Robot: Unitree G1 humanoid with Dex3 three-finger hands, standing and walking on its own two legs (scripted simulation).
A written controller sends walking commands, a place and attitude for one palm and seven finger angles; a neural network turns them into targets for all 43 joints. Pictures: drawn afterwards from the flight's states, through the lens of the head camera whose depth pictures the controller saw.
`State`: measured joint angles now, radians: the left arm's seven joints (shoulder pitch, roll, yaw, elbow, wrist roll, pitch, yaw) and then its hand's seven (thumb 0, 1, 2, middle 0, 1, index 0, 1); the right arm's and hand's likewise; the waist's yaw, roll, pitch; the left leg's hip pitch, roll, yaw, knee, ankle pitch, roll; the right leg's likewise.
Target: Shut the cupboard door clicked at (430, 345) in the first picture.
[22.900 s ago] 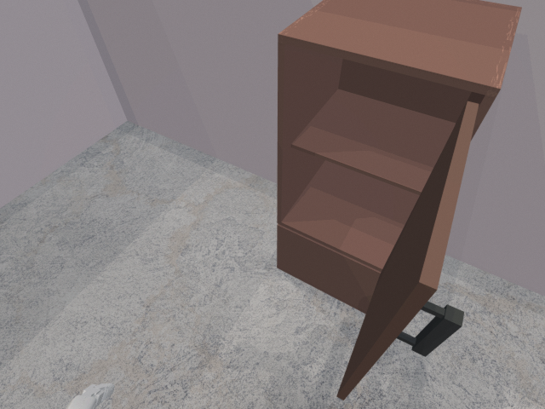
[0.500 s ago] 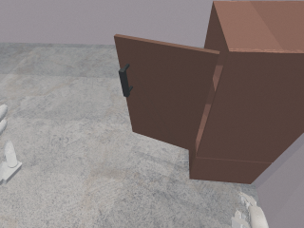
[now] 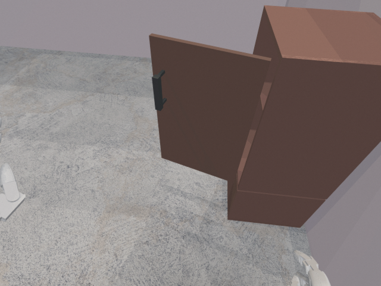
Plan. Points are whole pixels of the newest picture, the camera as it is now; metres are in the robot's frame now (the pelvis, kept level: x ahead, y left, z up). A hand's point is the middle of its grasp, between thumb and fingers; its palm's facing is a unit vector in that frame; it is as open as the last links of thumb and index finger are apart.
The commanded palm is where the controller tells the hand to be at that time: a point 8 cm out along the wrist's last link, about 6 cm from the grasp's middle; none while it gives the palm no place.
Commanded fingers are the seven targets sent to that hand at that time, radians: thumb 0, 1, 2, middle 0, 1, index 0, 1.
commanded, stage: step back with the hand held close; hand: left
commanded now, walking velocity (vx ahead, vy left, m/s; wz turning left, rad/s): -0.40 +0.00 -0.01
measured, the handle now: (160, 90) +0.72 +0.14 +0.01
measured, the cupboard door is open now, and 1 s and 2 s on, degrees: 74 74 74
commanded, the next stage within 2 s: stop stepping back and stand still in 0.66 s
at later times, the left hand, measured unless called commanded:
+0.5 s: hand out of the picture +0.15 +0.29 +0.19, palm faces +0.46 -0.73 -0.50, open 7.5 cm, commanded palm +0.08 +0.31 +0.19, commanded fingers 0.00 0.90 0.90 -0.20 -0.30 -0.20 -0.30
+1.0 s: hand out of the picture +0.01 +0.26 +0.18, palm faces +0.45 -0.78 -0.43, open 7.4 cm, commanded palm -0.03 +0.28 +0.19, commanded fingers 0.00 0.90 0.90 -0.20 -0.30 -0.20 -0.30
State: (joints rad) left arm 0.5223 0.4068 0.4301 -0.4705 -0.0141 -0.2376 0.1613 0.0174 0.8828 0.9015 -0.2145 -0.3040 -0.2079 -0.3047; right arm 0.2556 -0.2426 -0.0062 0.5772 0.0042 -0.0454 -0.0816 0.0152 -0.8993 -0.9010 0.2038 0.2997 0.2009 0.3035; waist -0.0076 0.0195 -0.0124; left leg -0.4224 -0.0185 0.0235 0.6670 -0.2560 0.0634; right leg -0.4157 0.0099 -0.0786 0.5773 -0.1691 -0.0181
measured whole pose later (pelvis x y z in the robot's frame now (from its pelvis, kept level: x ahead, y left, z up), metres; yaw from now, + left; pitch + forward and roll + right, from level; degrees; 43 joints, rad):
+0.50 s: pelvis -0.04 +0.01 +0.01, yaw +4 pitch +3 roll -5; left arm 0.57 0.48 0.49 -0.51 -0.02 -0.27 0.15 0.02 0.88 0.90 -0.22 -0.30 -0.21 -0.31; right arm 0.26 -0.20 -0.02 0.62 -0.01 -0.07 -0.08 0.02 -0.90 -0.90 0.20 0.30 0.20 0.30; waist -0.04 0.03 -0.06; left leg -0.52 0.00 -0.03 0.60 -0.14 0.07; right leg -0.33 0.11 0.01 0.74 -0.30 0.01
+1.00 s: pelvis -0.18 -0.02 +0.00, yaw -1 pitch -2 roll -3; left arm 0.56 0.46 0.45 -0.41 -0.07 -0.19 0.15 0.01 0.88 0.90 -0.22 -0.30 -0.21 -0.31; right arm 0.32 -0.28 -0.02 0.64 0.02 -0.03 -0.09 0.01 -0.90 -0.90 0.20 0.30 0.20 0.30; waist -0.03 0.03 -0.11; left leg -0.48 0.01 0.00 0.61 -0.15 0.02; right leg -0.05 0.06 -0.02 0.53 -0.45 -0.02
